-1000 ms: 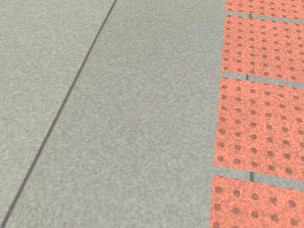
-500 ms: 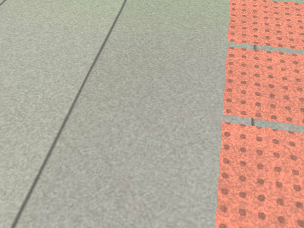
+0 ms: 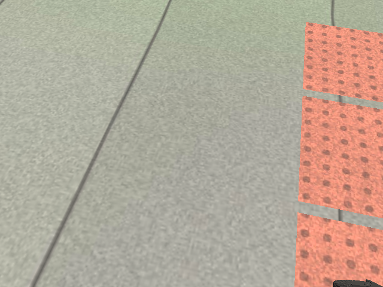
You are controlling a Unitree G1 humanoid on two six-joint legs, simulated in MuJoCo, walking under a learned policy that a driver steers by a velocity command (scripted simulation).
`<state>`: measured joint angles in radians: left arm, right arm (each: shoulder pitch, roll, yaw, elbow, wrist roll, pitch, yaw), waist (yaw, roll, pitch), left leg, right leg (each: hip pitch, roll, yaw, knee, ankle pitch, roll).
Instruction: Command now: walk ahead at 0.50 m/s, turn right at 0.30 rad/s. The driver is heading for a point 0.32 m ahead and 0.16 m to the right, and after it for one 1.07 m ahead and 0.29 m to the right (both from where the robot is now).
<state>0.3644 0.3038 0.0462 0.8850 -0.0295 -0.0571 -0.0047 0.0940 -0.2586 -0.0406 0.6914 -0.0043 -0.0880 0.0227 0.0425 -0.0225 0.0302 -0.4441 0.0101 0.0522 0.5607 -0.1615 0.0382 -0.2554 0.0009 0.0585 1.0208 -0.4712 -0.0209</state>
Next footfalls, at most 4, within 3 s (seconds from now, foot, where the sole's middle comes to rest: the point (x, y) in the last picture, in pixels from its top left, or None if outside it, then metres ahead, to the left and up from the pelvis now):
0.42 right None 0.38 -0.17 -0.76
0.90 left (185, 280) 0.47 0.05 -0.76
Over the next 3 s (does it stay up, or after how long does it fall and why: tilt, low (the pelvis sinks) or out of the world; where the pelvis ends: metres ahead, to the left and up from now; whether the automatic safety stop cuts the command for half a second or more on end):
stays up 0.34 -0.03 0.01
